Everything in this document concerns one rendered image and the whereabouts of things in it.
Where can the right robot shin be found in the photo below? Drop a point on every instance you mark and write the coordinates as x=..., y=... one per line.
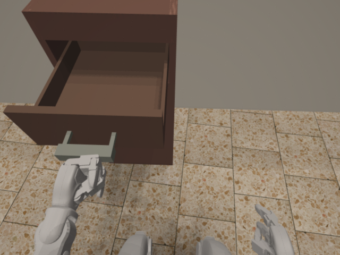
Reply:
x=209, y=237

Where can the left robot thigh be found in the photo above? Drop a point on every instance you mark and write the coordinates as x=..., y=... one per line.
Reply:
x=138, y=244

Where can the robot left hand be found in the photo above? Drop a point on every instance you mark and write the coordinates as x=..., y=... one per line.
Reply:
x=86, y=171

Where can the cabinet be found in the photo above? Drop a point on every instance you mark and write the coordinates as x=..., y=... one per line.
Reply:
x=55, y=22

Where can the handle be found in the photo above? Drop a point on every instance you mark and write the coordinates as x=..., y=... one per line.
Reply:
x=67, y=151

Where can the drawer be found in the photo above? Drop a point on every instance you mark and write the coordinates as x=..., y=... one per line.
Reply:
x=100, y=87

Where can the left robot forearm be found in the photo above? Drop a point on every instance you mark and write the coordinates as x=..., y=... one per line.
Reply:
x=56, y=233

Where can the robot right hand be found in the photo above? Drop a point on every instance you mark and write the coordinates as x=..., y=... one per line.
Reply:
x=277, y=240

